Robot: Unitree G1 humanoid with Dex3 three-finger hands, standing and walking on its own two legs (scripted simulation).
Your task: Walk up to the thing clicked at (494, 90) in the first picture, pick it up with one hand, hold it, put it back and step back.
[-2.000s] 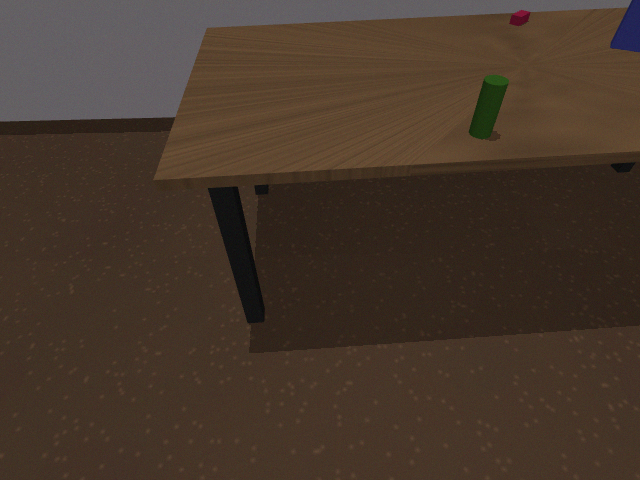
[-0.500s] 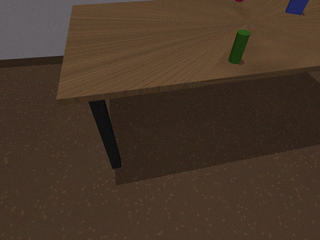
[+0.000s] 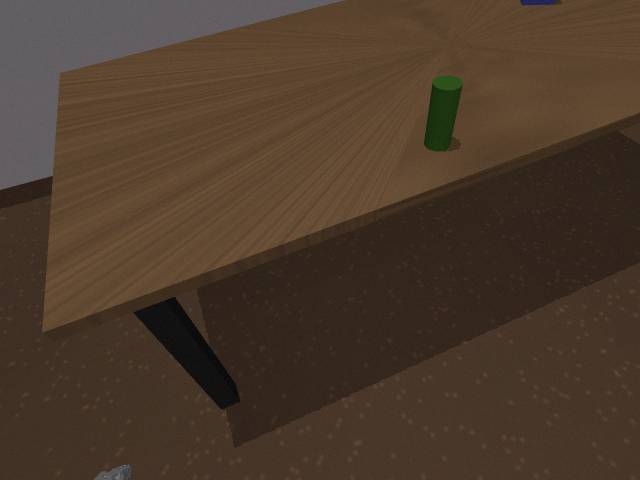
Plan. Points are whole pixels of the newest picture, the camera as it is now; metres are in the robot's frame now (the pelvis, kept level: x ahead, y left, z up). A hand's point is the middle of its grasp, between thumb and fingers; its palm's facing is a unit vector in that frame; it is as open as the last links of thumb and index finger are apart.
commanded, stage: walk up
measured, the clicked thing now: (441, 115) +0.73 -0.23 +0.03
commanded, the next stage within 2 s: none
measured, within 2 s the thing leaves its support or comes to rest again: neither
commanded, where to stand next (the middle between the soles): +0.14 +0.05 m, yaw -6 degrees
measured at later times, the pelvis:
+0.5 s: pelvis +0.08 +0.08 -0.01, yaw -6 degrees
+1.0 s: pelvis +0.06 +0.05 -0.01, yaw -8 degrees
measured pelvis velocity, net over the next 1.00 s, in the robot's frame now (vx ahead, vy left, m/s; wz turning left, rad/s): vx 0.06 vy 0.05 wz -0.15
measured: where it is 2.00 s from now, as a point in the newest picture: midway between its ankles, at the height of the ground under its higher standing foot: outside the picture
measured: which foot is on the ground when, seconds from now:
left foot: up 0.00-0.24, down 0.26-0.72, up 0.74-0.92, down 0.94-1.00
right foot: down 0.00-0.28, up 0.30-0.66, down 0.68-1.00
